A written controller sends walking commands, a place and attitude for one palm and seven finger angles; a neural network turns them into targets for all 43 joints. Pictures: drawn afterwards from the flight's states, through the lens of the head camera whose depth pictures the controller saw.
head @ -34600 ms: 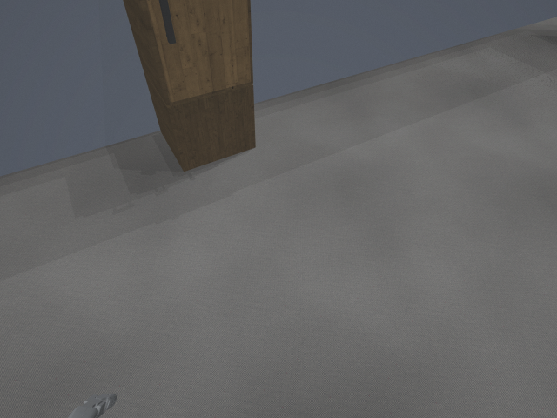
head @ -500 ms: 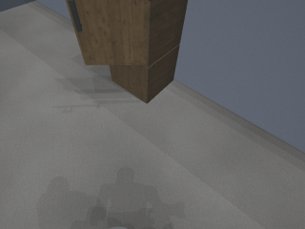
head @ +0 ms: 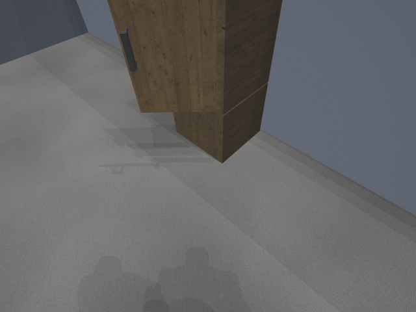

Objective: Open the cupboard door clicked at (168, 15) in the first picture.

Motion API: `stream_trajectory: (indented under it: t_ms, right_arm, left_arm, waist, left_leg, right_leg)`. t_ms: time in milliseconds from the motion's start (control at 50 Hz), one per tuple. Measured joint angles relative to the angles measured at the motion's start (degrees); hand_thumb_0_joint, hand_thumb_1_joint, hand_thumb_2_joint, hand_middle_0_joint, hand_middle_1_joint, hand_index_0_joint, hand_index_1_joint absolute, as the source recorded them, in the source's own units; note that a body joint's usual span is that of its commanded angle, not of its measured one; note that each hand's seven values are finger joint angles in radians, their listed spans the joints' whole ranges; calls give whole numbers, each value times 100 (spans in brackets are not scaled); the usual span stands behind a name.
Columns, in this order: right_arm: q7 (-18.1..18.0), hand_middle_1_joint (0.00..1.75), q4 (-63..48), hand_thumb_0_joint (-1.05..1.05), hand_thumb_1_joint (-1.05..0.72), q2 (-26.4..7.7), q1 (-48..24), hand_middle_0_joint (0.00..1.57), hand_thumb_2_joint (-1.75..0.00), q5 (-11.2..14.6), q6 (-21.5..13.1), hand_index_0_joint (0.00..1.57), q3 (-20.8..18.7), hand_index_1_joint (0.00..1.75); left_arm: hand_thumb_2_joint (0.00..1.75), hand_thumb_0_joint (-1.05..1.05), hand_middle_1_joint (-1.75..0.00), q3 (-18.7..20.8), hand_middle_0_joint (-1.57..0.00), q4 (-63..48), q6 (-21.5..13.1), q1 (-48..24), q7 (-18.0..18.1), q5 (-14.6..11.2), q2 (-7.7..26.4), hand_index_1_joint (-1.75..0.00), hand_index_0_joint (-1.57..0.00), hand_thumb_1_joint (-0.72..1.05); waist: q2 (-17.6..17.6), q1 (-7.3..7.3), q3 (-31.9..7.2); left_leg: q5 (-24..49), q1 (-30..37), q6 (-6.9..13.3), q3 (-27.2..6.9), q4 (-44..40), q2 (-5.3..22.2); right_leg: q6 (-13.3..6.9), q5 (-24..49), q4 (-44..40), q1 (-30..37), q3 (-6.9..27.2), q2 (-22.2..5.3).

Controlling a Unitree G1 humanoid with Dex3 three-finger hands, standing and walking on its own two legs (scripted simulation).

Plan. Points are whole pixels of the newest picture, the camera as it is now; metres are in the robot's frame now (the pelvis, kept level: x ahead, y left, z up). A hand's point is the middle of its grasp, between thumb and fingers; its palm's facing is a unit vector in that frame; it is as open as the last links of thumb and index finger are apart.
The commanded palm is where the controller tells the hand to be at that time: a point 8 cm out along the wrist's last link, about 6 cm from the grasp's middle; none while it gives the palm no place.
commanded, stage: take the last steps up to it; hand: left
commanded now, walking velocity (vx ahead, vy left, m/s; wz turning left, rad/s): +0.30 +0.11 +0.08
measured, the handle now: (130, 49) +1.02 +0.37 +0.00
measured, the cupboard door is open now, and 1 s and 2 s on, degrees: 43 43 43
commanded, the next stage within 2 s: come to a stop and stand still in 1.14 s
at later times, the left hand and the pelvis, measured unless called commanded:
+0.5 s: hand out of the picture +0.14 +0.27 -0.18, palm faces +0.06 -0.99 -0.15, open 7.4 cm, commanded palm none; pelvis +0.16 +0.09 +0.00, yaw +0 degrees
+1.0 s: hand (141, 199) +0.43 +0.23 -0.16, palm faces +0.00 -0.98 -0.18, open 7.2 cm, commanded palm none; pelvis +0.33 +0.06 +0.00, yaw -2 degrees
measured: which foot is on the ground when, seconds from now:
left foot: up 0.00-0.30, down 0.32-0.86, up 0.88-1.00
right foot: down 0.00-0.34, up 0.36-0.84, down 0.86-1.00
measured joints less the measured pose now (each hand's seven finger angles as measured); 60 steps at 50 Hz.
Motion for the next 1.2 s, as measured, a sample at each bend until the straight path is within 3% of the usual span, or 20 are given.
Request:
stream_trajectory:
  t_ms: [40,100,180,280,320,340,380,420,480,620,800,860,900,940,980,1020,1100,1160,1200]
  right_arm:
    - [43,30,24,1,-91,-26,-63,20,-90,-18,23,20,-44,30]
    - [84,30,-45,1,-91,-2,-178,20,-90,-13,-18,20,-61,30]
    - [126,30,-139,1,-91,39,-392,20,-90,20,-77,19,-63,30]
    - [165,30,-208,1,-91,110,-742,20,-90,35,-173,19,-15,30]
    - [159,30,-280,1,-91,138,-855,20,-90,25,-279,19,22,30]
    - [134,30,-328,1,-91,152,-921,20,-90,3,-361,19,24,30]
    - [38,30,-417,1,-91,270,-1056,20,-90,-18,-471,20,39,30]
    - [-28,30,-475,1,-90,379,-1060,20,-90,-16,-519,20,89,30]
    - [-160,30,-521,-1,-93,450,-942,20,-90,41,-594,20,35,30]
    - [-180,30,-242,-1,-94,289,-382,20,-90,9,-588,20,45,30]
    - [-114,30,186,0,-91,401,386,20,-90,-51,-451,20,115,30]
    - [-97,30,299,1,-91,453,620,20,-90,-12,-419,20,140,30]
    - [-72,30,394,1,-90,426,542,20,-90,40,-333,20,136,30]
    - [-71,30,409,1,-90,386,405,20,-90,62,-262,20,99,30]
    - [-77,30,350,1,-90,355,206,20,-90,57,-219,20,69,30]
    - [-67,30,234,1,-90,363,10,20,-90,47,-209,20,47,30]
    - [-14,30,-3,1,-91,362,-360,20,-90,26,-263,19,21,30]
    - [-20,30,-120,1,-92,267,-536,20,-90,5,-361,19,3,30]
    - [-35,30,-196,1,-92,199,-582,20,-90,-23,-473,19,-1,30]
  left_arm:
    - [90,0,-30,-16,-20,96,-22,208,39,-13,-85,-30,-20,91]
    - [90,0,-30,-12,-20,314,-65,488,78,-28,-126,-30,-20,92]
    - [90,0,-30,-60,-20,575,-129,761,47,-16,-186,-30,-20,92]
    - [90,0,-30,-53,-20,827,-97,1031,39,15,-202,-30,-20,91]
    - [90,0,-30,-29,-20,906,-49,1176,41,7,-182,-30,-20,91]
    - [90,0,-30,-18,-20,943,-5,1218,38,-7,-173,-30,-20,91]
    - [90,0,-30,-4,-20,1006,135,1096,48,-33,-98,-30,-20,91]
    - [90,0,-30,18,-20,993,204,919,63,-31,-23,-30,-20,91]
    - [90,0,-30,75,-20,835,215,568,34,-5,58,-30,-19,91]
    - [90,0,-30,145,-20,288,202,-233,-28,10,123,-30,-19,91]
    - [90,0,-30,69,-20,9,207,-751,-81,9,113,-30,-19,91]
    - [90,0,-30,35,-20,-22,58,-751,-92,24,114,-30,-19,91]
    - [90,0,-30,19,-20,17,-85,-736,-57,-7,24,-30,-19,91]
    - [90,0,-30,-14,-20,61,-132,-601,-1,-37,-78,-30,-19,91]
    - [90,-1,-30,14,-20,125,-144,-396,75,-89,-148,-30,-20,92]
    - [90,-3,-30,128,-21,168,-170,-236,171,-114,-54,-30,-20,95]
    - [90,-3,-30,137,-20,422,-95,71,114,-40,146,-30,-20,96]
    - [90,-2,-30,118,-20,624,-16,330,68,-36,162,-30,-20,95]
    - [90,-1,-30,98,-20,721,71,508,39,-54,145,-30,-20,94]
  waist:
    - [-13,-17,-28]
    - [-117,-55,-37]
    - [-226,22,34]
    - [-313,249,125]
    - [-355,301,118]
    - [-364,281,127]
    - [-477,249,247]
    - [-520,236,256]
    - [-516,186,206]
    - [-411,66,13]
    - [-304,-250,1]
    - [-308,-301,19]
    - [-183,-304,158]
    - [-117,-279,236]
    - [-110,-246,247]
    - [-157,-197,211]
    - [-285,-83,100]
    - [-309,22,23]
    - [-309,52,-60]
  left_leg:
    - [450,-430,-84,70,591,148]
    - [1004,-848,-236,140,597,410]
    - [1266,-1009,-342,256,-295,601]
    - [1238,-697,-258,478,-1582,527]
    - [1287,-338,-183,606,-2138,436]
    - [1623,-309,-61,639,-2147,413]
    - [1373,-327,116,742,-1715,348]
    - [1113,-121,188,851,-1774,330]
    - [1183,304,184,984,-2287,261]
    - [1342,1157,271,1105,-3342,58]
    - [789,1751,52,1185,-3392,124]
    - [204,1609,-89,1187,-2559,281]
    - [-308,1046,-102,856,-970,402]
    - [-345,420,-120,560,341,396]
    - [-77,-99,-177,443,795,461]
    - [198,-450,-235,402,569,561]
    - [666,-577,-296,443,-716,659]
    - [1070,-214,-314,520,-1810,582]
    - [1348,-40,-138,552,-2072,502]
  right_leg:
    - [28,46,-367,265,-25,-4]
    - [86,217,-961,659,-71,-43]
    - [199,233,-1394,1048,-143,-155]
    - [476,-174,-1238,1330,-226,-342]
    - [585,-535,-808,1306,-197,-445]
    - [523,-767,-300,1140,-172,-509]
    - [293,-1209,1391,496,186,-507]
    - [126,-1121,2810,-237,354,-377]
    - [79,-535,3555,-1081,303,-305]
    - [166,391,2593,-1867,251,-308]
    - [97,507,552,-1200,164,-222]
    - [-75,587,-108,-640,96,-88]
    - [-141,324,131,-564,12,34]
    - [-130,246,9,-316,-60,100]
    - [-77,324,-319,-43,-99,154]
    - [-86,387,-639,188,-140,188]
    - [-14,318,-919,511,-160,177]
    - [119,5,-687,648,-129,114]
    - [127,-429,-80,514,-72,30]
